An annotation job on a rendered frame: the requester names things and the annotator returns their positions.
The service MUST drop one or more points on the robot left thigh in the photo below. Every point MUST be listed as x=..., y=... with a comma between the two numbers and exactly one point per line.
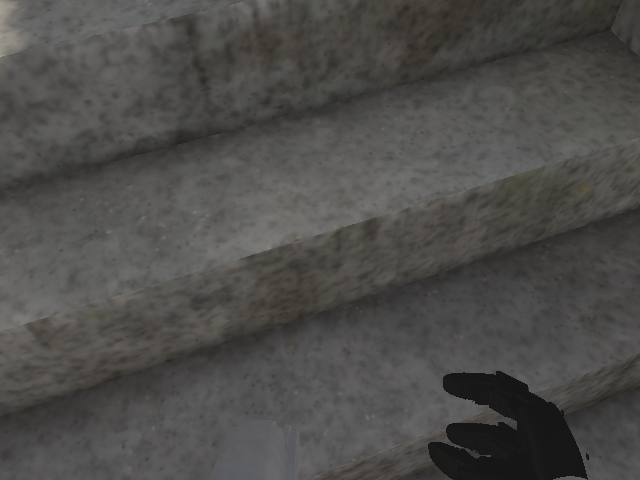
x=258, y=450

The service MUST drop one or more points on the right robot hand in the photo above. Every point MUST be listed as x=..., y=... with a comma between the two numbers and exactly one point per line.
x=542, y=447

